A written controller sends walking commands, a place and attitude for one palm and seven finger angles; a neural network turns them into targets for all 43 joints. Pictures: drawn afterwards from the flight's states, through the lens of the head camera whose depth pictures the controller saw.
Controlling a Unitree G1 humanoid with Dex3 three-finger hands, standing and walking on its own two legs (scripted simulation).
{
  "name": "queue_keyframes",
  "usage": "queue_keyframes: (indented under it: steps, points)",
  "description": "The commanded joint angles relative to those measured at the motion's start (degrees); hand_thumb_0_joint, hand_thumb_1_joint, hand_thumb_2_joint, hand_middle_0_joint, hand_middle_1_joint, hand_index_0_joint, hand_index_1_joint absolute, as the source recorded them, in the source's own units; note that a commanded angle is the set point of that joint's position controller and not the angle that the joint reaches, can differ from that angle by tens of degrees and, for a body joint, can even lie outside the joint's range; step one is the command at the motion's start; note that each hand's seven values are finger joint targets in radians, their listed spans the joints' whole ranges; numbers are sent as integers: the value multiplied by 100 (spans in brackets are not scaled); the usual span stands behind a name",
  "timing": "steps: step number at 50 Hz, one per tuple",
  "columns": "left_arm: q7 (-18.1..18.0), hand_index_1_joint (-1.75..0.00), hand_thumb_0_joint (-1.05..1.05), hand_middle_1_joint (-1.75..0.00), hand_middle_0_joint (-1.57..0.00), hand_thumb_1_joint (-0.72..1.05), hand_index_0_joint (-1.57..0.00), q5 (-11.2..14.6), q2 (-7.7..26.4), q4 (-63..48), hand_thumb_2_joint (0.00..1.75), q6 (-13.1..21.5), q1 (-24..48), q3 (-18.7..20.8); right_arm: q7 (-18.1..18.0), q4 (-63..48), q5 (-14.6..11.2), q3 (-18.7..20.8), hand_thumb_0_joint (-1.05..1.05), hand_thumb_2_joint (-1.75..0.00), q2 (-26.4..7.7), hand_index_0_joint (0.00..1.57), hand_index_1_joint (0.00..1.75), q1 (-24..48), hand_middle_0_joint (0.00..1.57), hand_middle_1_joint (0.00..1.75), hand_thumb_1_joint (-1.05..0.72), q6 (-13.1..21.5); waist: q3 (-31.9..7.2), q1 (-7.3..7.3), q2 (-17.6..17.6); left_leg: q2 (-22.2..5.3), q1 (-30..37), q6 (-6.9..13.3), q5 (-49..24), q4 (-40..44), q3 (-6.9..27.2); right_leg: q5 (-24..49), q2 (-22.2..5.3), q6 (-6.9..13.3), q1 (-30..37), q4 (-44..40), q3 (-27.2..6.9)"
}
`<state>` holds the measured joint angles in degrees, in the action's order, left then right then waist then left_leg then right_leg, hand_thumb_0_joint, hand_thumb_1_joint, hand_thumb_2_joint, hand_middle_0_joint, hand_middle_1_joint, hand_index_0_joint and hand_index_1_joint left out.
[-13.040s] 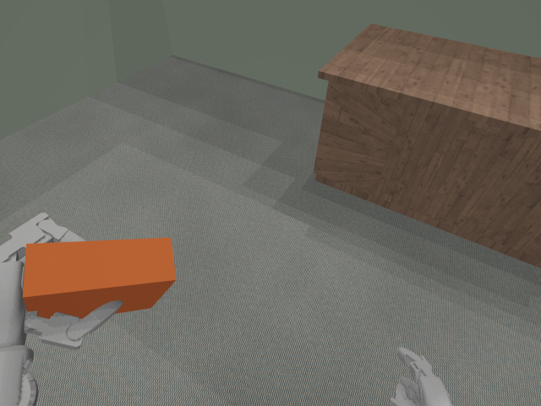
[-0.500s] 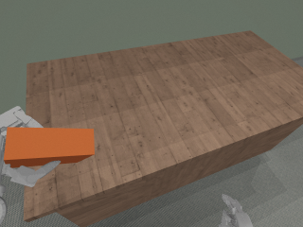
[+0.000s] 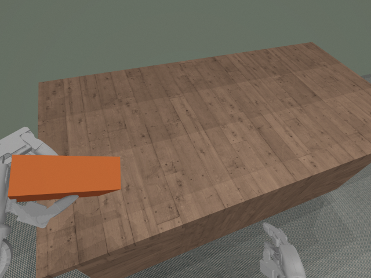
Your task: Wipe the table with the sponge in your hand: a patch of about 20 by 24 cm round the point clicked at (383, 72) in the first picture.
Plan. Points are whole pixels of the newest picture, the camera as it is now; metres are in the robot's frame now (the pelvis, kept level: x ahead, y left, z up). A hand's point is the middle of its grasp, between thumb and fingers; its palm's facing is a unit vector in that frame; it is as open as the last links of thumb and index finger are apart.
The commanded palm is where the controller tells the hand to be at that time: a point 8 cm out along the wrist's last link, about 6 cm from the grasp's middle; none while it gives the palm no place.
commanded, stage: look again from close up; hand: left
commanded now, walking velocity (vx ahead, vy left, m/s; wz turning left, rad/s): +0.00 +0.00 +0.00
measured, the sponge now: (81, 179) +0.23 +0.21 +0.14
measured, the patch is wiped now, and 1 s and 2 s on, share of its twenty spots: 0.00 0.00 0.00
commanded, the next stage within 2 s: shuffle to correct the standing spot in 0.36 s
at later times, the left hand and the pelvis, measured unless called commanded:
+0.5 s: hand (64, 185) +0.21 +0.22 +0.16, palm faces +0.34 -0.85 -0.40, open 9.2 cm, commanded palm +0.16 +0.25 +0.17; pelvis +0.00 -0.02 +0.00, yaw +0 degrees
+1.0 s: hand (98, 182) +0.22 +0.17 +0.16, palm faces +0.30 -0.86 -0.42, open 9.2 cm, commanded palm +0.16 +0.21 +0.17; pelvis +0.00 -0.07 +0.00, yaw -1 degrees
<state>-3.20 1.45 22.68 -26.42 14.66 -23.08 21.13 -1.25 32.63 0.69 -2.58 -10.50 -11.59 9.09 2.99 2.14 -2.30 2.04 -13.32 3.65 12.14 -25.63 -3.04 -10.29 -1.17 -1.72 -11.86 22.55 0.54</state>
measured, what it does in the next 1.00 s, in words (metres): shifts its weight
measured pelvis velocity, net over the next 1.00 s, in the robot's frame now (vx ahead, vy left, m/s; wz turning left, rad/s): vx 0.00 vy -0.07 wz -0.02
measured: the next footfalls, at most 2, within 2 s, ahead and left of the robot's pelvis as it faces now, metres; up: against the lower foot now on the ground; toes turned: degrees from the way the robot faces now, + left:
none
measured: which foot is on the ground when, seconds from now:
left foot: down 0.00-1.00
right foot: down 0.00-1.00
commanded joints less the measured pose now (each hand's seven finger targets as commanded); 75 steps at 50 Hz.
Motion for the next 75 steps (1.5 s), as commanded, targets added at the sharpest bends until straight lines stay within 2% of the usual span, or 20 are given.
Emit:
queue_keyframes:
  steps: [1,7,8,9,13,14,18,19,23,24,28,29,33,34,43,54,58,65,70,75]
  points:
    - [-132,-160,0,-160,-120,10,-120,115,788,-1066,130,319,386,498,-108,-865,-74,353,0,-90,-821,20,30,318,20,30,-90,213,-999,-76,664,-805,312,-533,-1050,607,721,885,-180,316,376,-120,-123]
    - [-167,-160,0,-160,-120,10,-120,108,813,-1180,130,307,379,492,-146,-889,-92,367,0,-90,-824,20,30,379,20,30,-90,199,-996,-88,649,-713,185,-374,-442,605,714,792,-231,345,393,-239,-283]
    - [-200,-160,0,-160,-120,10,-120,96,987,-1241,130,286,411,645,-159,-878,-109,348,0,-90,-819,20,30,472,20,30,-90,201,-948,-94,687,-692,184,-390,-430,641,728,758,-221,338,346,-259,-298]
    - [-172,-160,0,-160,-120,10,-120,124,741,-1104,130,298,343,445,-155,-870,-89,333,0,-90,-817,20,30,412,20,30,-90,187,-943,-84,554,-708,175,-349,-340,641,729,655,-222,328,311,-304,-251]
    - [-222,-160,0,-160,-120,10,-120,102,955,-1115,130,255,360,632,-180,-857,-127,362,0,-90,-832,20,30,486,20,30,-90,210,-878,-105,608,-657,168,-311,-147,608,717,516,-248,349,191,-409,-407]
    - [-201,-160,0,-160,-120,10,-120,131,764,-976,130,268,298,470,-181,-842,-95,340,0,-90,-826,20,30,435,20,30,-90,191,-885,-93,531,-672,147,-276,-82,606,698,451,-252,335,170,-453,-365]
    - [-229,-160,0,-160,-120,10,-120,124,933,-1028,130,206,327,606,-190,-826,-135,375,0,-90,-844,20,30,479,20,30,-90,220,-923,-107,516,-640,230,-281,-234,572,708,543,-253,347,150,-469,-458]
    - [-207,-160,0,-160,-120,10,-120,141,708,-886,130,211,292,403,-187,-816,-115,355,0,-90,-838,20,30,428,20,30,-90,206,-899,-100,431,-656,230,-258,-200,560,682,466,-255,332,103,-507,-402]
    - [-247,-160,0,-160,-120,10,-120,116,916,-1013,130,149,315,564,-196,-813,-151,380,0,-90,-848,20,30,509,20,30,-90,206,-896,-111,485,-625,214,-249,-177,544,708,418,-273,350,102,-562,-505]
    - [-224,-160,0,-160,-120,10,-120,143,735,-890,130,155,295,415,-196,-792,-121,360,0,-90,-829,20,30,441,20,30,-90,195,-896,-105,350,-670,246,-241,-196,585,702,397,-237,333,55,-557,-421]
    - [-235,-160,0,-160,-120,10,-120,129,989,-1133,130,141,507,608,-204,-821,-137,373,0,-90,-799,20,30,507,20,30,-90,215,-909,-111,630,-801,341,-298,-203,778,760,373,-129,300,26,-403,-354]
    - [-205,-160,0,-160,-120,10,-120,152,747,-1024,130,147,493,405,-195,-817,-112,362,0,-90,-798,20,30,442,20,30,-90,202,-899,-113,621,-859,315,-286,-155,818,761,333,-99,279,20,-382,-267]
    - [-201,-160,0,-160,-120,10,-120,149,936,-1042,130,100,559,569,-161,-849,-139,393,0,-90,-772,20,30,473,20,30,-90,194,-815,-120,682,-948,256,-303,-93,865,793,275,-62,264,-4,-336,-254]
    - [-169,-160,0,-160,-120,10,-120,175,730,-916,130,98,505,404,-147,-853,-119,389,0,-90,-781,20,30,418,20,30,-90,175,-799,-115,572,-979,221,-275,16,850,766,232,-48,254,-35,-359,-220]
    - [-112,-160,0,-160,-120,10,-120,205,995,-1285,130,13,440,613,-103,-933,-133,465,0,-90,-780,20,30,429,20,30,-90,150,-905,-130,736,-1017,271,-263,-193,582,679,401,-41,311,-130,-292,-336]
    - [-69,-160,0,-160,-120,10,-120,363,934,-1262,130,-155,171,612,-143,-938,-136,542,0,-90,-819,20,30,384,20,30,-90,82,-1005,-154,505,-915,247,-247,-260,56,484,567,-191,365,-256,-345,-558]
    - [-103,-160,0,-160,-120,10,-120,390,1123,-1424,130,-219,128,783,-152,-915,-165,573,0,-90,-822,20,30,406,20,30,-90,48,-1079,-167,287,-818,301,-245,-197,-201,410,576,-306,384,-361,-428,-715]
    - [-128,-160,0,-160,-120,10,-120,432,1071,-1342,130,-274,36,769,-174,-892,-151,577,0,-90,-844,20,30,391,20,30,-90,-10,-1044,-179,173,-839,225,-209,-218,-313,400,569,-359,218,-395,-444,-736]
    - [-107,-160,0,-160,-120,10,-120,412,1073,-1350,130,-276,30,752,-172,-891,-141,575,0,-90,-850,20,30,430,20,30,-90,-49,-1014,-166,415,-948,199,-174,-356,-208,413,783,-272,20,-273,-367,-656]
    - [-86,-160,0,-160,-120,10,-120,416,1074,-1362,130,-283,-1,751,-154,-901,-136,582,0,-90,-859,20,30,404,20,30,-90,-77,-1046,-169,401,-973,163,-191,-503,-190,423,1021,-266,1,-121,-295,-594]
